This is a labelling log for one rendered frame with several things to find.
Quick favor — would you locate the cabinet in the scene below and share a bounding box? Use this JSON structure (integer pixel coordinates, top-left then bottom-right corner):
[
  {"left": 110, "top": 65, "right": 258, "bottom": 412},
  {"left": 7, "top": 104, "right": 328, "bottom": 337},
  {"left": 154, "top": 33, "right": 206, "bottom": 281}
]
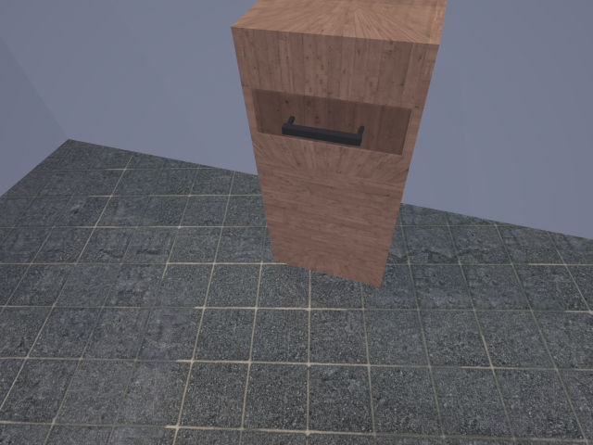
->
[{"left": 231, "top": 0, "right": 447, "bottom": 287}]

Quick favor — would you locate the drawer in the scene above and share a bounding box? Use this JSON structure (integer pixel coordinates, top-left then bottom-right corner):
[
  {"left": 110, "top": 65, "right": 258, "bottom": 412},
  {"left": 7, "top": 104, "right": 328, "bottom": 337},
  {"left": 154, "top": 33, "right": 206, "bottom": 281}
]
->
[{"left": 251, "top": 88, "right": 412, "bottom": 156}]

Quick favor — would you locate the handle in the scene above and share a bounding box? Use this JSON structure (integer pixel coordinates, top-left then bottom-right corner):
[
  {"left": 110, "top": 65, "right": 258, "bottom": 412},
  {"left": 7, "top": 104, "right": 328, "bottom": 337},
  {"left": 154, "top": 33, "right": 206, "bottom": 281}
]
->
[{"left": 282, "top": 116, "right": 364, "bottom": 146}]

